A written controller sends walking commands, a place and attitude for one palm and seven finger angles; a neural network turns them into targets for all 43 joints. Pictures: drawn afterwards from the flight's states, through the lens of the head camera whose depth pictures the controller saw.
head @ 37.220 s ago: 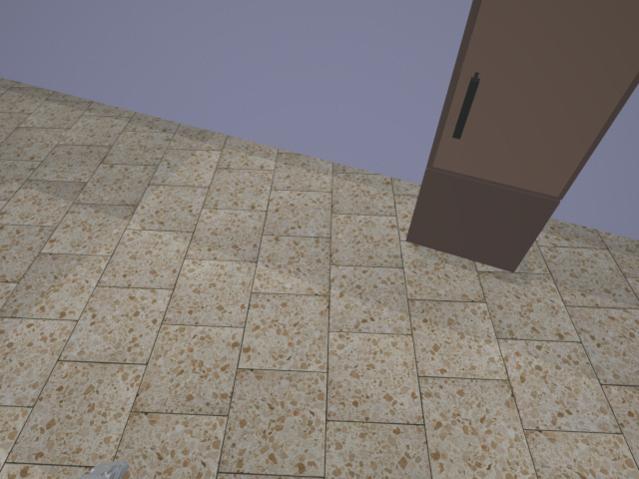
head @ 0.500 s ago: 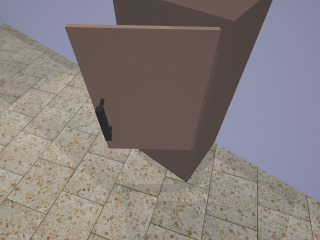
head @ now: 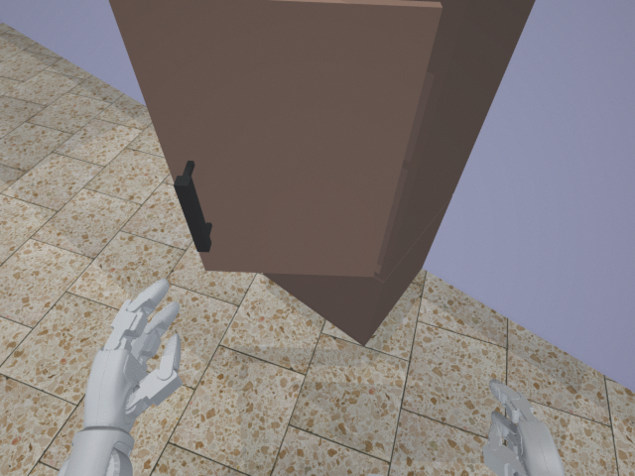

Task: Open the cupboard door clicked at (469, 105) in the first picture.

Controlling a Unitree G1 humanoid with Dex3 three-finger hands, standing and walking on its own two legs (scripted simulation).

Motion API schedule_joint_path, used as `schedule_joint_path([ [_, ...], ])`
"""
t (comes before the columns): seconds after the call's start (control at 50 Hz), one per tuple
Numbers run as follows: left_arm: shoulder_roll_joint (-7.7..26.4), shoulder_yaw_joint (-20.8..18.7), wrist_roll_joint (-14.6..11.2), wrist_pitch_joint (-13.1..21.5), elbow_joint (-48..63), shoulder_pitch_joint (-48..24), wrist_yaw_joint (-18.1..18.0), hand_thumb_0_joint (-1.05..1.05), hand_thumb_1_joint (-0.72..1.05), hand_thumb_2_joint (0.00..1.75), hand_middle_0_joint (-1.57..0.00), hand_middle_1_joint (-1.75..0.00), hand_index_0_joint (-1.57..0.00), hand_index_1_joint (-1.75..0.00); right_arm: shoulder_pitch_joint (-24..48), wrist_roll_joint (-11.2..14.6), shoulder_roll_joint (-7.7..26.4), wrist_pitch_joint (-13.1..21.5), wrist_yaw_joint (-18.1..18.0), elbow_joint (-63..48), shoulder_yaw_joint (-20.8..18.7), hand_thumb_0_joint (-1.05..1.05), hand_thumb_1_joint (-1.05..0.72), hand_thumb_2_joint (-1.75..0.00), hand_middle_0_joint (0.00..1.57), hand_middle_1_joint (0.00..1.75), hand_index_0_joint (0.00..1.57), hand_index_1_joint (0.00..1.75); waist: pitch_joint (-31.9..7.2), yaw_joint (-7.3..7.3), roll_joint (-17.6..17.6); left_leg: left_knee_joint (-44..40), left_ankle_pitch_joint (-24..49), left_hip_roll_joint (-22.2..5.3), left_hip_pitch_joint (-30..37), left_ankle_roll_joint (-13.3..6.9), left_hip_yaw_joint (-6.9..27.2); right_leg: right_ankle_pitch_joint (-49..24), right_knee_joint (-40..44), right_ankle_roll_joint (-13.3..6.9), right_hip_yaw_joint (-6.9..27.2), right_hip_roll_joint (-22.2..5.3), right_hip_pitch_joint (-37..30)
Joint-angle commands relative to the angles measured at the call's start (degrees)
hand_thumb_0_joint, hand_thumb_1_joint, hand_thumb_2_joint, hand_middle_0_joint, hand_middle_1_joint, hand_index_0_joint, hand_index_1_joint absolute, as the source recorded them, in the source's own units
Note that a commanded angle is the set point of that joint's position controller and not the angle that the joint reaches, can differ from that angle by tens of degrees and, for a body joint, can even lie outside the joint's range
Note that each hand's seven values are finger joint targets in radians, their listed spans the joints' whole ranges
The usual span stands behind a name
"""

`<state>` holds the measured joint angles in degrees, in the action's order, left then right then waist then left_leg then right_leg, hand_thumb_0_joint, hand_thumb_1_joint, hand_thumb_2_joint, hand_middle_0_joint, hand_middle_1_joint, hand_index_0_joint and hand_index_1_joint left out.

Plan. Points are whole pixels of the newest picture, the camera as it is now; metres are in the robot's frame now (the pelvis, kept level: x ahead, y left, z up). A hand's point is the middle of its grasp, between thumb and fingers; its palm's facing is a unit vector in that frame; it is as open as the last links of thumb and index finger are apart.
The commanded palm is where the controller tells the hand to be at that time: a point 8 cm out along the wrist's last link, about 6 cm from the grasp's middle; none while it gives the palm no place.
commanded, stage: raise the hand with hooked fingers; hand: left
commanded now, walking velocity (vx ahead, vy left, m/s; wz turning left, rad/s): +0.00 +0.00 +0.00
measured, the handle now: (197, 208) +0.56 +0.24 -0.05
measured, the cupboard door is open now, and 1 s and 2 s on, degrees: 36 36 36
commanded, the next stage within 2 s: move the hooked fingers beside the handle in 1.82 s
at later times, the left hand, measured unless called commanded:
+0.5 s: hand (152, 407) +0.21 +0.21 -0.03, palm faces -0.01 -1.00 -0.04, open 10.7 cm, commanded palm +0.18 +0.27 -0.03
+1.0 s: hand (112, 392) +0.23 +0.27 -0.03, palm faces +0.01 -1.00 -0.05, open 13.5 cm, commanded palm +0.21 +0.32 -0.03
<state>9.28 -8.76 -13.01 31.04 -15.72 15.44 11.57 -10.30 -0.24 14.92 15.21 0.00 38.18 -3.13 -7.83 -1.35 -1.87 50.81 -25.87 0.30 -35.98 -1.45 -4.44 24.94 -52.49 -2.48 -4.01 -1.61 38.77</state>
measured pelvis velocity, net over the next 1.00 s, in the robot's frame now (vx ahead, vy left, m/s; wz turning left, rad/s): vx -0.03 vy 0.02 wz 0.01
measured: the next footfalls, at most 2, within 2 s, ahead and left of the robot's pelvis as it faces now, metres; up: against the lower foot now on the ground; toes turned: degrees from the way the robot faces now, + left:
none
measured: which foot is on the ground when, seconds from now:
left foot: down 0.00-1.00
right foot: down 0.00-1.00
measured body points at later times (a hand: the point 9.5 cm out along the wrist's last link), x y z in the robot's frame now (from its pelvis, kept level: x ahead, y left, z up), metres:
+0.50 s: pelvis -0.03 -0.01 -0.06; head +0.06 -0.01 +0.38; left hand +0.21 +0.27 -0.02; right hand +0.13 -0.23 -0.16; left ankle -0.01 +0.11 -0.69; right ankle +0.01 -0.09 -0.69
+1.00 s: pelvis -0.03 +0.02 -0.06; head +0.06 +0.04 +0.38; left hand +0.22 +0.32 -0.02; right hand +0.17 -0.22 -0.13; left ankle -0.01 +0.11 -0.69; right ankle +0.01 -0.09 -0.69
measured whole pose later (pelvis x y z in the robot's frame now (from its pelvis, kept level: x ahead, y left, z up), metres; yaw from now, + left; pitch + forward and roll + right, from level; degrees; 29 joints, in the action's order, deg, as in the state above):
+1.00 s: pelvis -0.03 +0.02 -0.06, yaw +0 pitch +19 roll -3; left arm 18.8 -19.6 -19.7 25.5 -15.5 8.4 25.6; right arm -11.4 1.1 15.1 12.4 -2.8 30.5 0.8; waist -8.8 -0.3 0.2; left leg 72.3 -32.4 -0.8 -59.2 -2.9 -1.1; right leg 28.9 -68.4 -1.7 -7.0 -1.4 58.5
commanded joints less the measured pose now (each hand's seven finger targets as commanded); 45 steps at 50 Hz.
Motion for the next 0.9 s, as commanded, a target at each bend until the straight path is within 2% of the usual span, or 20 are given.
schedule_joint_path([
  [0.0, 8.64, -8.11, -3.47, 8.78, 1.67, 13.36, 11.36, 0.0, 0.55, 0.75, -0.22, -0.53, -0.22, -0.53, 4.78, 1.16, 7.44, 1.95, 1.16, -14.29, -3.0, 0.0, -0.9, -0.9, 0.2, 0.3, 0.2, 0.3, -10.01, 6.3, 0.33, 7.24, 12.32, 2.57, -12.29, 1.84, 1.9, -13.19, -4.81, 0.24, 5.45, 0.17, -1.72],
  [0.02, 9.51, -8.72, -4.86, 7.0, 5.11, 10.56, 11.75, 0.0, 0.53, 0.74, -0.23, -0.54, -0.23, -0.54, 5.54, 1.61, 7.22, 1.43, 0.75, -16.5, -2.81, 0.0, -0.9, -0.9, 0.2, 0.3, 0.2, 0.3, -11.86, 6.18, -0.04, 8.76, 9.55, 3.0, -14.84, 1.49, 1.17, -8.93, -3.82, 0.84, 7.89, -0.36, -2.57],
  [0.06, 11.74, -9.77, -6.57, 4.61, 12.4, 2.68, 10.77, 0.0, 0.48, 0.72, -0.23, -0.57, -0.23, -0.57, 4.89, 1.99, 6.97, 0.6, -0.36, -18.46, -2.45, 0.0, -0.9, -0.9, 0.2, 0.3, 0.2, 0.3, -12.15, 4.54, 0.21, 11.15, 5.7, 2.29, -17.23, 0.85, 2.25, -1.04, -2.3, 1.17, 10.57, -0.06, -0.04],
  [0.08, 12.82, -10.19, -6.56, 4.58, 17.62, -1.45, 9.87, 0.0, 0.46, 0.71, -0.23, -0.58, -0.23, -0.58, 4.12, 1.9, 6.83, 0.48, -0.82, -18.99, -2.39, 0.0, -0.9, -0.9, 0.2, 0.3, 0.2, 0.3, -13.57, 3.7, 1.89, 12.21, 5.31, 1.64, -17.45, 0.5, 2.65, 0.67, -1.82, 1.46, 11.44, -0.18, 0.21],
  [0.12, 12.48, -9.19, -5.96, 5.24, 23.66, -3.49, 8.04, 0.0, 0.41, 0.69, -0.24, -0.62, -0.24, -0.62, 1.82, 1.8, 6.01, 0.19, -1.62, -18.2, -1.86, 0.0, -0.9, -0.9, 0.2, 0.3, 0.2, 0.3, -14.13, 1.86, 5.09, 13.39, 6.16, 0.37, -15.9, -0.12, 3.67, -0.1, -1.76, 1.43, 11.09, 0.28, 1.57],
  [0.14, 12.65, -8.66, -5.55, 6.25, 25.79, -5.97, 7.55, 0.0, 0.39, 0.68, -0.24, -0.63, -0.24, -0.63, 1.68, 1.83, 5.69, 0.36, -2.1, -17.3, -1.6, 0.0, -0.9, -0.9, 0.2, 0.3, 0.2, 0.3, -13.6, 0.93, 5.19, 14.05, 4.5, 0.0, -15.8, -0.2, 4.15, 3.14, -1.28, 1.42, 11.16, 0.48, 3.71],
  [0.16, 13.0, -6.84, -5.63, 6.87, 29.16, -9.81, 7.96, 0.0, 0.36, 0.67, -0.24, -0.64, -0.24, -0.64, 1.52, 1.32, 6.39, 0.56, -2.7, -17.23, -0.98, 0.0, -0.9, -0.9, 0.2, 0.3, 0.2, 0.3, -12.99, -0.99, 4.39, 15.63, 4.71, -0.52, -16.67, -0.72, 4.89, 2.68, -2.31, 1.36, 11.14, 0.99, 5.48],
  [0.18, 14.36, -7.92, -4.91, 6.88, 29.62, -8.95, 8.09, 0.0, 0.34, 0.66, -0.24, -0.66, -0.24, -0.66, 0.97, 1.23, 6.53, 0.72, -3.05, -16.03, -1.05, 0.0, -0.9, -0.9, 0.2, 0.3, 0.2, 0.3, -15.29, -0.43, 6.9, 15.83, 5.98, -0.85, -15.68, -0.71, 5.15, 0.92, -3.22, 0.95, 10.33, 1.15, 5.59],
  [0.2, 12.88, -6.08, -4.65, 5.97, 27.63, -6.53, 8.84, 0.0, 0.32, 0.65, -0.24, -0.68, -0.24, -0.68, 0.55, 1.26, 6.42, 0.96, -3.26, -15.38, -0.65, 0.0, -0.9, -0.9, 0.2, 0.3, 0.2, 0.3, -14.96, -0.99, 7.99, 15.84, 6.51, -0.82, -15.55, -0.77, 5.27, -0.64, -3.7, 0.92, 9.37, 1.3, 6.11],
  [0.24, 12.8, -5.75, -4.95, 3.6, 23.81, -6.45, 10.36, 0.0, 0.27, 0.63, -0.25, -0.7, -0.25, -0.7, 0.26, 1.55, 6.73, 1.49, -3.63, -13.5, -0.34, 0.0, -0.9, -0.9, 0.2, 0.3, 0.2, 0.3, -14.63, -1.68, 7.58, 15.85, 6.6, -0.84, -16.3, -0.7, 5.92, -1.41, -4.11, 1.15, 7.86, 1.58, 6.79],
  [0.28, 13.68, -7.43, -6.23, -0.11, 18.04, -5.47, 12.64, 0.0, 0.22, 0.61, -0.25, -0.74, -0.25, -0.74, 0.42, 2.06, 6.89, 1.55, -3.93, -12.9, -0.06, 0.0, -0.9, -0.9, 0.2, 0.3, 0.2, 0.3, -14.78, -1.0, 4.53, 15.93, 6.37, -0.63, -18.45, -0.6, 6.23, -1.03, -3.91, 1.5, 7.79, 1.56, 5.36],
  [0.34, 15.64, -11.22, -7.6, -4.75, 16.28, -3.32, 13.35, 0.0, 0.15, 0.58, -0.25, -0.78, -0.25, -0.78, 1.36, 2.66, 6.67, 1.54, -4.02, -13.55, -0.19, 0.0, -0.9, -0.9, 0.2, 0.3, 0.2, 0.3, -17.45, 1.11, 3.43, 13.99, 6.49, -0.27, -18.76, -0.5, 6.12, 0.76, -2.35, 1.98, 8.04, 0.77, 1.75],
  [0.36, 16.66, -13.24, -8.42, -6.03, 14.11, -1.94, 13.28, 0.0, 0.13, 0.57, -0.25, -0.8, -0.25, -0.8, 1.83, 2.52, 6.44, 1.36, -3.98, -13.68, -0.05, 0.0, -0.9, -0.9, 0.2, 0.3, 0.2, 0.3, -17.38, 2.53, 3.04, 13.46, 7.61, -0.24, -19.07, -0.34, 6.46, -0.31, -2.95, 1.55, 7.81, 1.06, 0.28],
  [0.4, 16.42, -14.07, -8.36, -6.06, 16.5, -1.81, 12.13, 0.0, 0.08, 0.55, -0.26, -0.82, -0.26, -0.82, 1.67, 2.47, 5.9, 1.45, -3.67, -13.99, -0.2, 0.0, -0.9, -0.9, 0.2, 0.3, 0.2, 0.3, -19.76, 3.07, 2.67, 12.51, 9.04, -0.25, -17.91, -0.38, 6.32, -2.38, -3.34, 1.84, 7.16, 0.69, -0.77],
  [0.46, 16.2, -14.43, -8.41, -4.52, 14.17, -2.67, 10.36, 0.0, 0.01, 0.52, -0.26, -0.87, -0.26, -0.87, 1.5, 2.08, 5.61, 1.54, -3.45, -13.49, -0.11, 0.0, -0.9, -0.9, 0.2, 0.3, 0.2, 0.3, -15.85, 2.82, 0.07, 11.99, 7.56, -0.37, -19.67, -0.24, 6.63, 0.47, -3.14, 1.59, 6.76, 0.98, 0.81],
  [0.56, 16.06, -13.08, -7.7, -1.1, 11.91, -5.9, 10.74, 0.0, -0.1, 0.47, -0.27, -0.94, -0.27, -0.94, -0.13, 1.99, 6.87, 1.76, -3.45, -13.29, -0.33, 0.0, -0.9, -0.9, 0.2, 0.3, 0.2, 0.3, -13.46, 1.42, 1.04, 11.76, 5.15, -0.22, -19.79, -0.45, 6.34, 3.69, -3.66, 1.3, 6.17, 1.13, 4.93],
  [0.64, 17.19, -13.79, -7.65, 0.08, 12.56, -6.84, 11.89, 0.0, -0.2, 0.43, -0.28, -1.0, -0.28, -1.0, -1.45, 2.28, 7.84, 1.75, -3.66, -13.42, -0.49, 0.0, -0.9, -0.9, 0.2, 0.3, 0.2, 0.3, -15.19, 1.57, 3.78, 10.41, 5.44, -0.15, -16.93, -0.49, 6.36, 2.35, -4.53, 1.15, 4.6, 1.35, 6.17],
  [0.7, 18.44, -14.95, -8.22, 0.44, 13.82, -7.32, 12.51, 0.0, -0.27, 0.4, -0.28, -1.05, -0.28, -1.05, -2.17, 2.07, 8.21, 1.53, -3.71, -13.47, -0.58, 0.0, -0.9, -0.9, 0.2, 0.3, 0.2, 0.3, -18.0, 1.97, 5.37, 9.98, 8.74, -0.21, -13.97, -0.33, 6.76, -2.78, -6.54, 0.87, 3.02, 1.85, 5.92],
  [0.76, 18.46, -14.85, -8.57, -0.28, 12.81, -8.57, 12.63, 0.0, -0.34, 0.37, -0.29, -1.1, -0.29, -1.1, -2.25, 1.92, 8.58, 1.09, -3.54, -13.63, -0.47, 0.0, -0.9, -0.9, 0.2, 0.3, 0.2, 0.3, -16.11, 1.53, 6.16, 9.65, 9.77, -0.24, -13.32, 0.11, 7.44, -4.03, -7.63, 0.54, 1.59, 2.43, 7.82],
  [0.88, 19.48, -15.47, -8.13, -1.72, 11.17, -10.35, 13.73, 0.0, -0.48, 0.31, -0.3, -1.18, -0.3, -1.18, -2.72, 1.95, 9.34, 0.05, -3.32, -14.1, -0.27, 0.0, -0.9, -0.9, 0.2, 0.3, 0.2, 0.3, -16.03, 1.31, 7.28, 9.24, 11.84, -0.57, -11.23, 0.94, 8.09, -5.55, -8.28, 0.5, 0.48, 2.76, 9.89],
])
